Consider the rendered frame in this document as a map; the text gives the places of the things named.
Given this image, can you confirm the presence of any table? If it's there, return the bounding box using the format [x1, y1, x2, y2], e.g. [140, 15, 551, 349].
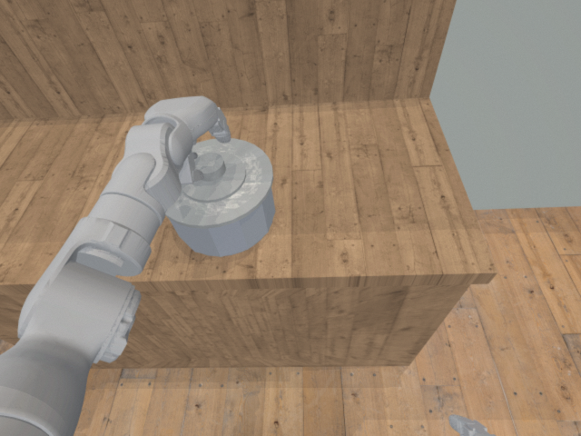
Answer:
[0, 0, 497, 369]

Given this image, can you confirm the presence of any knob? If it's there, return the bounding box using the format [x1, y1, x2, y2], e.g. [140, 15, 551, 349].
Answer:
[195, 153, 226, 182]

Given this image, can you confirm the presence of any right robot hand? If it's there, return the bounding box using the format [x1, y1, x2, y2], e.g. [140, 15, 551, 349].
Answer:
[448, 414, 496, 436]

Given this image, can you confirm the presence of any pot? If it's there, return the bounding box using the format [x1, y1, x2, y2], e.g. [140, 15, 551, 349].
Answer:
[169, 189, 275, 257]

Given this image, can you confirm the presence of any left robot upper arm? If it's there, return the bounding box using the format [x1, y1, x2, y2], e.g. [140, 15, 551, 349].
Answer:
[0, 260, 142, 436]

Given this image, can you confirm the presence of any left robot hand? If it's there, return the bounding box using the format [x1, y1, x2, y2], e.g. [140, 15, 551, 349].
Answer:
[144, 96, 231, 185]

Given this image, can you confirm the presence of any lid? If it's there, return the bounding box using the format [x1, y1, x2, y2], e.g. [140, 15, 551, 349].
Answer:
[165, 138, 273, 229]

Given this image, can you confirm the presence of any robot left forearm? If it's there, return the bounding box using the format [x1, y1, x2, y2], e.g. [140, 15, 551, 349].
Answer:
[18, 113, 193, 339]

